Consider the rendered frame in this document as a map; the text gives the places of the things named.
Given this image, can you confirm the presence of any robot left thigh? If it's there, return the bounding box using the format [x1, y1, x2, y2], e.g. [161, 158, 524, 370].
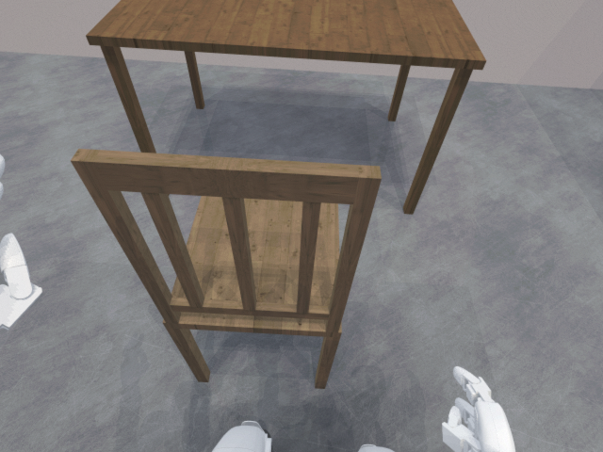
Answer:
[212, 426, 271, 452]

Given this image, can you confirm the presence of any robot left hand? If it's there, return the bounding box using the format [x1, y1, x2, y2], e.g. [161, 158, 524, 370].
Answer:
[0, 154, 42, 330]

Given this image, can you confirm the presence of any robot left shin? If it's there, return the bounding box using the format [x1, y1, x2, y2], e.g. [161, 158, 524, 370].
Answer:
[241, 421, 265, 433]

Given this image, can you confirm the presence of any table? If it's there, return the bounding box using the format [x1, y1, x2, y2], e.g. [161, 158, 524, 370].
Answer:
[86, 0, 486, 215]

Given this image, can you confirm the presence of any robot right hand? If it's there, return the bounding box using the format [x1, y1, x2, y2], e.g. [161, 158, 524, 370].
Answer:
[442, 366, 515, 452]

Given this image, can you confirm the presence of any chair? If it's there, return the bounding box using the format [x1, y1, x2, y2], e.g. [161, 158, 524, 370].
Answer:
[71, 149, 382, 389]

